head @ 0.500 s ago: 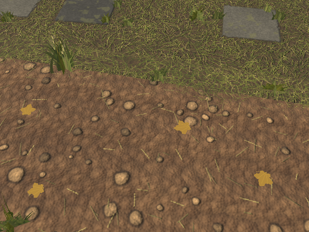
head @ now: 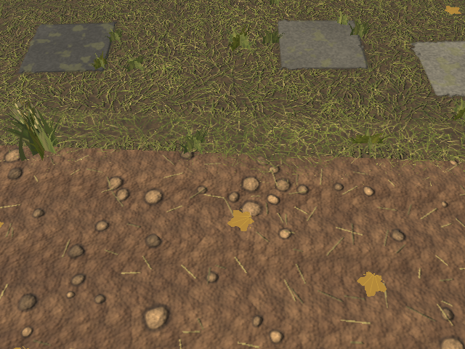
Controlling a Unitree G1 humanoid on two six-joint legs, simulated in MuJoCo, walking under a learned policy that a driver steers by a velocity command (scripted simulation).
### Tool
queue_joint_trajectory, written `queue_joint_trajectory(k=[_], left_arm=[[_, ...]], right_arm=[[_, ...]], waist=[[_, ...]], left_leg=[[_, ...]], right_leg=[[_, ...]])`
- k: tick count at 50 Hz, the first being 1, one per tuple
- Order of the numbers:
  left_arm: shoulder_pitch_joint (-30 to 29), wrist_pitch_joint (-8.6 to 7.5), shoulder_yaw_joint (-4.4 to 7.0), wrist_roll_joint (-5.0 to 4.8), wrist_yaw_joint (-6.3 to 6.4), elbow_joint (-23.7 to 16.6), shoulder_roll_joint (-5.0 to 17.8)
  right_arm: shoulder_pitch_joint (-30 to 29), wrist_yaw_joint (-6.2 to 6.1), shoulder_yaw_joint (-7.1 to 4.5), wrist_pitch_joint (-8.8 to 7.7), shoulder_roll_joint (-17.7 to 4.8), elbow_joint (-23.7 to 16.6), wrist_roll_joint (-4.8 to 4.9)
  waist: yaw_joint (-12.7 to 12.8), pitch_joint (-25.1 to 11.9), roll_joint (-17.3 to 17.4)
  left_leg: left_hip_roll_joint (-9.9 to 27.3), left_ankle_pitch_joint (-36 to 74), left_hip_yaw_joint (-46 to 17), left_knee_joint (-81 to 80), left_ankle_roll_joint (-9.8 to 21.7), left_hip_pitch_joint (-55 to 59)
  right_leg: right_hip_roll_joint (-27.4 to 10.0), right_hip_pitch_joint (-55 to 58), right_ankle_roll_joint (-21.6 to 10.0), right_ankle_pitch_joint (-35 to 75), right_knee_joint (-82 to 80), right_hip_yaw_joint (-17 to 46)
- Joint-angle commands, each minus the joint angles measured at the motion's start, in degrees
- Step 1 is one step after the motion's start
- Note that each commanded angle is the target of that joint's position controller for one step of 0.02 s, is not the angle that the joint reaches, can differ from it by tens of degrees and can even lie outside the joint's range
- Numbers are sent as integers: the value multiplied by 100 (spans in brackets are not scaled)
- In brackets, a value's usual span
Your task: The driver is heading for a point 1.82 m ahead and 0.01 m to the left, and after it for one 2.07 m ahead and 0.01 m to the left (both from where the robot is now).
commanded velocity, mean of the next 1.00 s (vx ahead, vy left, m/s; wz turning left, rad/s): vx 0.01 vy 0.00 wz -0.16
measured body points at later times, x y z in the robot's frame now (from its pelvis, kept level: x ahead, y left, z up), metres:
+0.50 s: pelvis -0.01 +0.03 +0.00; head +0.01 +0.03 +0.45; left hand +0.13 +0.27 -0.13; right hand +0.03 -0.24 -0.13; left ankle +0.02 +0.13 -0.74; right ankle -0.06 -0.08 -0.74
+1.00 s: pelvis -0.02 +0.01 +0.01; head -0.02 +0.01 +0.46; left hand +0.04 +0.25 -0.14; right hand -0.04 -0.24 -0.15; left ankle +0.02 +0.13 -0.74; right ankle -0.06 -0.08 -0.74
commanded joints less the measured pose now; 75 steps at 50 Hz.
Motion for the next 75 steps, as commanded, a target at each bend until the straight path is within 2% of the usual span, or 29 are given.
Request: queue_joint_trajectory(k=[1, 3, 4, 5, 6, 7, 8, 9, 10, 12, 15, 19, 21, 22, 23, 24, 25, 26, 27, 29, 30, 32, 38, 46, 59, 75], left_arm=[[-17, 21, 227, 5, -5, -340, 888], [-307, 55, 219, -80, -11, -422, 849], [-262, 43, 152, -128, 8, -488, 618], [118, 9, 47, -179, 18, -577, 184], [7, 7, 180, -11, 76, -495, 746], [43, 16, 217, 33, 79, -427, 859], [119, 47, 216, 23, 58, -319, 800], [162, 92, 200, 18, 37, -269, 743], [181, 127, 176, 20, 3, -239, 688], [-9, 162, 119, -24, -26, -253, 613], [-338, 197, 0, -80, -12, -271, 439], [-487, 223, -117, -160, 69, -167, 374], [-324, 184, -153, -180, 125, -27, 347], [-163, 133, -182, -156, 155, 79, 319], [-169, 68, -168, -93, 195, 128, 474], [-175, -8, -148, 16, 236, 116, 771], [-604, -38, -182, -47, 193, 151, 813], [-789, -83, -257, -75, 137, 137, 526], [-804, -115, -286, -71, 119, 177, 450], [-560, -147, -313, -70, 173, 391, 486], [-472, -163, -320, -94, 189, 501, 493], [-444, -177, -346, -97, 192, 625, 436], [-417, -208, -395, -92, 197, 916, 404], [-200, -234, -453, -91, 205, 1240, 298], [217, -240, -519, -84, 233, 1572, 63], [507, -250, -519, -78, 268, 1732, -170]], right_arm=[[298, -66, -90, -150, -501, -367, 89], [795, -113, -91, -232, -522, -288, 79], [861, -154, -163, -268, -840, -282, -2], [446, -174, -250, -231, -1372, -489, -98], [251, -117, -272, -186, -1366, -540, -162], [284, -66, -184, -191, -998, -556, -118], [53, -24, -108, -203, -719, -568, -57], [-67, -4, -82, -209, -652, -607, -60], [-7, -17, -76, -221, -658, -607, -65], [311, 1, -74, -236, -673, -506, -66], [615, 7, -72, -264, -703, -337, -50], [708, 66, -106, -215, -855, -172, -91], [710, 79, -127, -169, -895, -66, -68], [677, 77, -134, -150, -899, -19, -39], [761, 76, -109, -175, -808, 4, -32], [832, 112, -65, -224, -638, -64, -12], [887, 111, 10, -204, -362, -17, 59], [829, 76, 7, -162, -458, 144, -19], [680, 71, -42, -144, -594, 226, -32], [618, 112, -78, -139, -671, 342, -28], [693, 127, -57, -144, -602, 419, -24], [773, 124, -25, -148, -511, 618, -14], [788, 112, 12, -126, -426, 1056, -21], [841, 90, 64, -136, -345, 1462, -15], [977, 49, 130, -139, -158, 1820, -7], [1121, 8, 141, -149, 41, 1990, -5]], waist=[[-182, -481, -819], [-500, -472, -712], [-427, -477, -192], [-77, -513, 1134], [-189, -286, 944], [-96, -301, 522], [45, -174, 356], [84, -189, 530], [32, -230, 793], [-141, -323, 825], [-334, -421, 856], [-453, -433, 1101], [-327, -402, 1048], [-203, -387, 902], [-241, -462, 705], [-361, -651, 121], [-617, -362, -611], [-531, -271, -530], [-425, -72, -478], [-345, 12, -559], [-366, -12, -578], [-376, 54, -377], [-387, 188, -140], [-377, 153, -33], [-350, 190, -10], [-331, 223, 1]], left_leg=[[-227, -227, 41, -766, 149, 300], [-195, 474, 49, -2252, 270, 1247], [472, 491, -552, -3012, 439, 1724], [2002, 935, -2151, -3365, 973, 2113], [2418, 2283, -2400, -3113, 1579, 1383], [2236, 2945, -2054, -2940, 1702, 1207], [1806, 3171, -1422, -2826, 1518, 1108], [1450, 3390, -960, -2734, 1316, 1221], [1286, 3806, -720, -2636, 1264, 1412], [1198, 4401, -519, -2470, 1289, 1776], [1259, 4409, -559, -2360, 1326, 2244], [1227, 4121, -608, -2272, 1312, 2037], [1177, 4164, -643, -2101, 1221, 1958], [1130, 4013, -610, -2009, 1048, 1752], [1101, 3483, -656, -1995, 803, 1370], [885, 2612, -432, -1769, 567, 867], [391, 1182, 4, -2246, 447, 1092], [419, 1096, 14, -2393, 399, 1530], [388, 1353, -47, -2418, 402, 1515], [485, 1848, -81, -2392, 411, 1691], [526, 1908, -95, -2428, 405, 1728], [526, 1795, -88, -2503, 372, 1696], [545, 1625, -101, -2574, 323, 1739], [582, 1570, -112, -2559, 331, 1712], [600, 1565, -120, -2494, 362, 1566], [592, 1650, -118, -2425, 391, 1492]], right_leg=[[-1545, 712, -701, 631, -517, 2072], [-1256, 343, -342, 338, -251, 2020], [-878, -98, -13, -567, 239, 1610], [2, -913, 340, -2064, 1443, 379], [133, -1150, 418, -2773, 2649, -242], [-101, -892, 439, -2599, 3310, -109], [-171, -812, 467, -2262, 3605, -101], [-142, -829, 515, -2016, 3818, -156], [-121, -907, 575, -1920, 3966, -197], [-112, -945, 691, -1886, 3794, -243], [-259, -751, 773, -1942, 2776, -279], [-410, 216, 648, -2104, 1245, -772], [-454, 661, 525, -1443, 168, -898], [-547, 1137, 451, -538, -714, -879], [-838, 1708, 357, 5, -1029, -485], [-1557, 2266, 218, 663, -875, 213], [-1957, 1412, -119, 1512, -554, 428], [-1885, 1091, -151, 1057, -553, 357], [-1625, 980, -20, 528, -599, 224], [-1424, 857, 99, 248, -712, 118], [-1391, 881, 117, 210, -743, 88], [-1377, 873, 114, 26, -781, 79], [-1342, 625, 80, -505, -942, 104], [-1281, 597, 65, -523, -931, 43], [-1219, 616, 73, -303, -774, -71], [-1207, 669, 88, -112, -635, -144]])
Velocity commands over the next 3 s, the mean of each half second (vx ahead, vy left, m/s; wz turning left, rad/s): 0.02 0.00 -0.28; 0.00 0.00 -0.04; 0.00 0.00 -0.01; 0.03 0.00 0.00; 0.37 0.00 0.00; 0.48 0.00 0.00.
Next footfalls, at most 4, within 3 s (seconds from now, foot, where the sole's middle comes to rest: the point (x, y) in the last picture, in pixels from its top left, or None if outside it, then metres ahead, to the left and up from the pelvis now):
0.08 left None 0.06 0.12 -0.78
0.48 right None -0.02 -0.09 -0.78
2.62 right None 0.42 -0.07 -0.78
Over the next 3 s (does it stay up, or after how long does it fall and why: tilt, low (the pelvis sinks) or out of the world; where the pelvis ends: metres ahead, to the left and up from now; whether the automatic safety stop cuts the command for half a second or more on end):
stays up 0.47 -0.02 0.00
